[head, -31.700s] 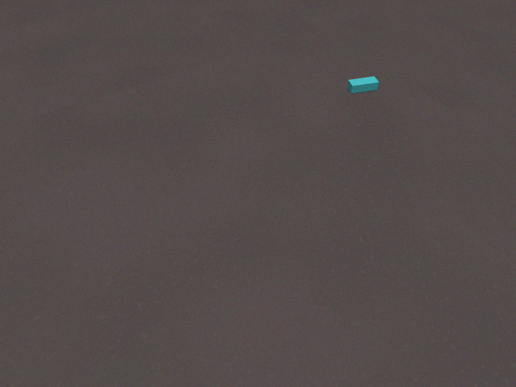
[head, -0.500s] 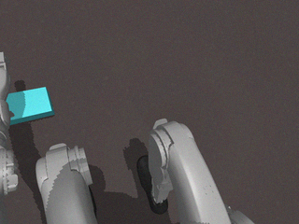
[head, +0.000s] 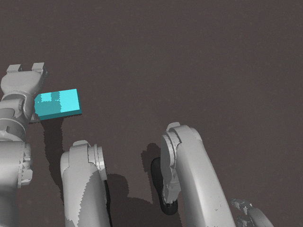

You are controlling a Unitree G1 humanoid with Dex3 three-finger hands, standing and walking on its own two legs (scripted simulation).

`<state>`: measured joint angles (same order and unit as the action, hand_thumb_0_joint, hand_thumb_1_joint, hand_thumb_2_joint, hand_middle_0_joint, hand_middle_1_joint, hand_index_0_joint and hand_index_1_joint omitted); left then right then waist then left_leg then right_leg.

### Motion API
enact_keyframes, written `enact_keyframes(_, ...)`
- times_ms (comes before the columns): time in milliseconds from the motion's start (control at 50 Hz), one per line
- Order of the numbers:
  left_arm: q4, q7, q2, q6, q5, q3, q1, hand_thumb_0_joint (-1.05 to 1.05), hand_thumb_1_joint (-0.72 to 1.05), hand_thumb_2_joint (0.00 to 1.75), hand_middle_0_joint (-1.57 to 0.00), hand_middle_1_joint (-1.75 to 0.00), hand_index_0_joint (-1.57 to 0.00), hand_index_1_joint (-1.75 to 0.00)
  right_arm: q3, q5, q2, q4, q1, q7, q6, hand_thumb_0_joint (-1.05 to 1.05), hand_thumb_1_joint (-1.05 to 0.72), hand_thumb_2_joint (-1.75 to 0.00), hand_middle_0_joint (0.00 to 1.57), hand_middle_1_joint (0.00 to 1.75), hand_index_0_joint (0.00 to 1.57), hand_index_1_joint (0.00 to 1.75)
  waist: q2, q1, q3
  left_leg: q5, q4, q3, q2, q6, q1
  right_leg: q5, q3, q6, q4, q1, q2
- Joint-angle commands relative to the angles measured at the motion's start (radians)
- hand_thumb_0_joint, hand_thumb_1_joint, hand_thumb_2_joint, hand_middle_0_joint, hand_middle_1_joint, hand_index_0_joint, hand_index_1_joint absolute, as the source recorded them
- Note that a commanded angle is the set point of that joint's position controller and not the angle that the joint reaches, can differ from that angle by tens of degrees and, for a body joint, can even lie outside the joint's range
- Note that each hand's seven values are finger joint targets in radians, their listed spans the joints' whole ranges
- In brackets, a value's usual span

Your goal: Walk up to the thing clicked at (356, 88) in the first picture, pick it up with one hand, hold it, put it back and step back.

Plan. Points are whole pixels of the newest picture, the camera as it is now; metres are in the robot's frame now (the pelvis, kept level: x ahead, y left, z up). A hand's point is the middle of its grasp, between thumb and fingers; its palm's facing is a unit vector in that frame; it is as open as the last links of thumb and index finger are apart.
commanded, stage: withdraw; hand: left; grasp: from above
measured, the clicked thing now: (51, 105) +0.49 +0.26 -0.32
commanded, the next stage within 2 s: home in 0.02 s
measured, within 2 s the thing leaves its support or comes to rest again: neither
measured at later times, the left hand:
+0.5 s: hand (18, 92) +0.46 +0.27 -0.08, palm faces -0.36 -0.31 -0.88, open 10.5 cm
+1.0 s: hand out of the picture +0.28 +0.22 +0.13, palm faces -0.04 -0.91 -0.42, open 7.4 cm
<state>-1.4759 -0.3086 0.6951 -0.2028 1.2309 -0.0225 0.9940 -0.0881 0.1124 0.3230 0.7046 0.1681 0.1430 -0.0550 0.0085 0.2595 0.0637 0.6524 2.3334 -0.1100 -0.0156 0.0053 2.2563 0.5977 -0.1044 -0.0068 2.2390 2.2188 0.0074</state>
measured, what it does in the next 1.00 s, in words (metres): rises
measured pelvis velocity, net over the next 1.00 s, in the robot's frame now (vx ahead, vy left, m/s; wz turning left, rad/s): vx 0.03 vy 0.00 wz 0.08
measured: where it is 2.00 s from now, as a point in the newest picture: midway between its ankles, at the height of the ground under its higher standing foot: (135, 206)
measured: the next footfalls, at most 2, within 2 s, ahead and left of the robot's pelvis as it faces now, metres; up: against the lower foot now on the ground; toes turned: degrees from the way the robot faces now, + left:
none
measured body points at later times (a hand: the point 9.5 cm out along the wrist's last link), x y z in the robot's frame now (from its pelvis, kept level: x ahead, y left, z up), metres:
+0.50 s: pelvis +0.02 +0.01 +0.05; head +0.23 +0.03 +0.45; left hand +0.47 +0.28 -0.03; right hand +0.09 -0.25 -0.08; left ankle +0.09 +0.12 -0.32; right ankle +0.12 -0.11 -0.32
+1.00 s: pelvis +0.03 +0.00 +0.23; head +0.13 +0.04 +0.67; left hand +0.28 +0.27 +0.16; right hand +0.25 -0.22 +0.15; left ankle +0.09 +0.12 -0.32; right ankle +0.12 -0.11 -0.32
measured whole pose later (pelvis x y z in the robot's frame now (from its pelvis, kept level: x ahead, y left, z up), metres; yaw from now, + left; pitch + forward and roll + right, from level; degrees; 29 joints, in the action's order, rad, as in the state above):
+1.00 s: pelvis +0.03 +0.00 +0.23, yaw +5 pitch +24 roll -4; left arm -0.31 -0.10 0.32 0.25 0.14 -0.02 -0.02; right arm -0.02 -0.04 0.23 0.57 0.10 -0.05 -0.09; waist -0.02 0.06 0.20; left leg 0.59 1.59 -0.08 0.00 0.00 1.41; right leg 0.56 -0.07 -0.01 1.52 1.38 0.01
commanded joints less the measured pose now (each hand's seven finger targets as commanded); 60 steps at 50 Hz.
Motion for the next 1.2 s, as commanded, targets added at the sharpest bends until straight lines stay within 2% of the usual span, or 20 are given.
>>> enact_keyframes(0, 0.087, -0.097, 0.244, -0.035, 0.028, 0.042, 0.357, 0.00, -0.53, 1.02, -0.07, -1.02, -0.07, -1.02, 0.048, 0.015, 0.204, -0.007, 0.183, -0.022, -0.022, 0.00, -0.90, -0.90, 0.20, 0.30, 0.20, 0.30, -0.248, 0.030, 0.593, -0.061, -0.207, 0.076, -0.022, -0.039, -0.350, -0.047, -0.015, -0.038, -0.204, -0.341, 0.040)
enact_keyframes(60, 0.136, -0.147, 0.264, -0.052, 0.040, 0.061, 0.414, 0.00, -0.53, 1.01, -0.07, -1.02, -0.07, -1.02, 0.058, 0.029, 0.219, 0.004, 0.205, -0.024, -0.038, 0.00, -0.90, -0.90, 0.20, 0.30, 0.20, 0.30, -0.334, 0.032, 0.655, -0.102, -0.198, 0.064, -0.015, -0.027, -0.445, -0.093, -0.038, -0.043, -0.168, -0.308, 0.037)
enact_keyframes(100, 0.212, -0.184, 0.270, -0.043, 0.035, 0.088, 0.383, 0.00, -0.52, 1.00, -0.07, -1.02, -0.08, -1.01, 0.073, 0.036, 0.224, 0.013, 0.217, -0.017, -0.046, 0.00, -0.90, -0.90, 0.20, 0.30, 0.20, 0.30, -0.411, 0.012, 0.725, -0.153, -0.214, 0.068, -0.014, -0.016, -0.535, -0.149, -0.050, -0.043, -0.147, -0.305, 0.029)
enact_keyframes(140, 0.310, -0.210, 0.261, -0.022, 0.016, 0.106, 0.385, 0.00, -0.36, 0.91, -0.23, -0.86, -0.22, -0.85, 0.103, 0.036, 0.236, 0.010, 0.222, -0.011, -0.051, 0.00, -0.88, -0.89, 0.20, 0.30, 0.20, 0.30, -0.500, 0.000, 0.821, -0.182, -0.244, 0.056, -0.009, -0.004, -0.637, -0.170, -0.062, -0.045, -0.128, -0.276, 0.019)
enact_keyframes(200, 0.365, -0.229, 0.279, 0.033, -0.023, 0.142, 0.346, 0.00, -0.14, 0.94, -0.25, -0.66, -0.23, -0.69, 0.141, 0.025, 0.244, 0.008, 0.225, -0.004, -0.047, 0.00, -0.88, -0.89, 0.20, 0.30, 0.20, 0.30, -0.535, -0.033, 0.899, -0.184, -0.294, 0.049, -0.003, 0.005, -0.688, -0.174, -0.054, -0.054, -0.132, -0.267, 0.010)
enact_keyframes(220, 0.357, -0.224, 0.255, 0.057, -0.038, 0.136, 0.309, 0.00, -0.08, 0.93, -0.24, -0.63, -0.22, -0.66, 0.143, 0.019, 0.236, 0.007, 0.235, 0.000, -0.043, 0.00, -0.88, -0.90, 0.20, 0.30, 0.20, 0.30, -0.529, -0.035, 0.900, -0.196, -0.300, 0.061, -0.004, 0.001, -0.690, -0.187, -0.049, -0.055, -0.152, -0.294, 0.013)
enact_keyframes(300, 0.350, -0.162, 0.179, 0.147, -0.147, 0.123, 0.257, 0.00, 0.11, 0.91, -0.23, -0.56, -0.21, -0.57, 0.155, -0.010, 0.222, 0.022, 0.278, 0.010, -0.028, 0.00, -0.89, -0.90, 0.20, 0.30, 0.20, 0.30, -0.445, -0.054, 0.878, -0.218, -0.344, 0.063, -0.003, -0.015, -0.678, -0.207, -0.031, -0.049, -0.223, -0.360, 0.010)
enact_keyframes(360, 0.382, -0.079, 0.097, 0.201, -0.293, 0.112, 0.075, 0.00, 0.31, 0.94, -0.23, -0.52, -0.22, -0.53, 0.165, -0.040, 0.202, 0.004, 0.270, 0.012, -0.017, 0.00, -0.89, -0.90, 0.20, 0.30, 0.20, 0.30, -0.315, -0.098, 0.865, -0.193, -0.392, 0.077, -0.011, -0.036, -0.625, -0.190, -0.011, -0.041, -0.310, -0.491, 0.022)
enact_keyframes(400, 0.448, -0.003, 0.015, 0.234, -0.387, 0.072, -0.063, 0.00, 0.44, 1.00, -0.24, -0.53, -0.23, -0.54, 0.167, -0.065, 0.190, -0.028, 0.244, 0.006, -0.010, 0.00, -0.89, -0.90, 0.20, 0.30, 0.20, 0.30, -0.221, -0.095, 0.822, -0.164, -0.437, 0.075, -0.014, -0.047, -0.595, -0.178, -0.002, -0.034, -0.366, -0.570, 0.028)
enact_keyframes(500, 0.727, 0.164, -0.044, 0.256, -0.588, 0.054, -0.267, 0.00, 0.79, 1.06, -0.24, -0.46, -0.23, -0.47, 0.167, -0.102, 0.156, -0.096, 0.175, -0.036, 0.003, 0.00, -0.89, -0.90, 0.20, 0.30, 0.20, 0.30, -0.013, -0.107, 0.723, -0.147, -0.494, 0.092, -0.012, -0.069, -0.532, -0.199, 0.035, -0.013, -0.511, -0.776, 0.030)
enact_keyframes(560, 0.939, 0.204, -0.078, 0.233, -0.685, 0.061, -0.329, 0.00, 0.90, 0.91, -0.20, -0.31, -0.20, -0.31, 0.170, -0.113, 0.128, -0.124, 0.136, -0.068, -0.008, 0.00, -0.90, -0.90, 0.20, 0.30, 0.20, 0.30, -0.016, -0.129, 0.710, -0.137, -0.545, 0.100, -0.008, -0.066, -0.596, -0.180, 0.057, -0.011, -0.580, -0.830, 0.023)
enact_keyframes(600, 1.037, 0.200, -0.073, 0.218, -0.722, 0.089, -0.378, 0.00, 0.90, 0.90, -0.20, -0.30, -0.20, -0.30, 0.173, -0.119, 0.113, -0.146, 0.108, -0.083, -0.017, 0.00, -0.90, -0.90, 0.20, 0.30, 0.20, 0.30, -0.049, -0.153, 0.737, -0.139, -0.589, 0.101, -0.009, -0.060, -0.658, -0.172, 0.069, -0.013, -0.609, -0.872, 0.020)
enact_keyframes(620, 1.032, 0.191, -0.088, 0.217, -0.736, 0.100, -0.436, 0.00, 0.90, 0.90, -0.20, -0.30, -0.20, -0.30, 0.171, -0.123, 0.106, -0.145, 0.094, -0.092, -0.021, 0.00, -0.90, -0.90, 0.20, 0.30, 0.20, 0.30, -0.051, -0.162, 0.691, -0.130, -0.617, 0.096, -0.007, -0.056, -0.686, -0.157, 0.070, -0.017, -0.627, -0.856, 0.018)
enact_keyframes(640, 1.069, 0.182, -0.106, 0.217, -0.741, 0.092, -0.470, 0.00, 0.90, 0.90, -0.20, -0.30, -0.20, -0.30, 0.168, -0.127, 0.099, -0.155, 0.077, -0.100, -0.024, 0.00, -0.90, -0.90, 0.20, 0.30, 0.20, 0.30, -0.083, -0.162, 0.667, -0.116, -0.651, 0.096, -0.005, -0.053, -0.718, -0.139, 0.073, -0.019, -0.649, -0.855, 0.019)
enact_keyframes(700, 1.177, 0.153, -0.099, 0.235, -0.763, 0.134, -0.494, 0.00, 0.90, 0.90, -0.20, -0.30, -0.20, -0.30, 0.170, -0.136, 0.097, -0.170, 0.046, -0.125, -0.027, 0.00, -0.90, -0.90, 0.20, 0.30, 0.20, 0.30, -0.175, -0.190, 0.690, -0.088, -0.753, 0.073, 0.002, -0.037, -0.880, -0.104, 0.077, -0.028, -0.697, -0.864, 0.012)
enact_keyframes(720, 1.168, 0.153, -0.151, 0.251, -0.785, 0.103, -0.538, 0.00, 0.90, 0.90, -0.20, -0.30, -0.20, -0.30, 0.169, -0.139, 0.099, -0.173, 0.036, -0.132, -0.030, 0.00, -0.90, -0.90, 0.20, 0.30, 0.20, 0.30, -0.174, -0.176, 0.648, -0.064, -0.798, 0.048, 0.006, -0.031, -0.912, -0.085, 0.068, -0.028, -0.711, -0.847, 0.009)
enact_keyframes(820, 1.242, 0.183, -0.243, 0.341, -0.955, 0.055, -0.705, 0.00, 0.90, 0.90, -0.20, -0.30, -0.20, -0.30, 0.157, -0.149, 0.104, -0.207, -0.032, -0.169, -0.049, 0.00, -0.90, -0.90, 0.20, 0.30, 0.20, 0.30, -0.164, -0.175, 0.548, 0.090, -0.976, -0.033, 0.019, -0.026, -1.065, 0.001, 0.052, -0.016, -0.813, -0.884, 0.015)
enact_keyframes(900, 1.393, 0.196, -0.246, 0.400, -1.088, 0.055, -0.810, 0.00, 0.90, 0.90, -0.20, -0.30, -0.20, -0.30, 0.135, -0.155, 0.078, -0.251, -0.057, -0.201, -0.068, 0.00, -0.90, -0.90, 0.20, 0.30, 0.20, 0.30, -0.128, -0.169, 0.514, 0.093, -1.052, -0.003, 0.012, -0.036, -1.137, 0.025, 0.072, -0.013, -0.949, -1.019, 0.020)
enact_keyframes(940, 1.407, 0.195, -0.268, 0.424, -1.126, 0.047, -0.859, 0.00, 0.90, 0.90, -0.20, -0.30, -0.20, -0.30, 0.120, -0.157, 0.063, -0.253, -0.053, -0.216, -0.081, 0.00, -0.90, -0.90, 0.20, 0.30, 0.20, 0.30, -0.109, -0.160, 0.448, 0.093, -1.091, 0.004, 0.009, -0.037, -1.153, 0.037, 0.080, -0.012, -1.005, -1.061, 0.019)
enact_keyframes(1180, 1.575, 0.201, -0.350, 0.553, -1.273, 0.122, -1.241, 0.00, 0.90, 0.90, -0.20, -0.30, -0.20, -0.30, 0.083, -0.157, 0.016, -0.307, 0.044, -0.301, -0.128, 0.00, -0.90, -0.90, 0.20, 0.30, 0.20, 0.30, -0.099, -0.195, 0.344, -0.256, -1.331, 0.026, 0.011, -0.021, -1.473, -0.226, 0.070, -0.017, -1.265, -1.438, 0.020)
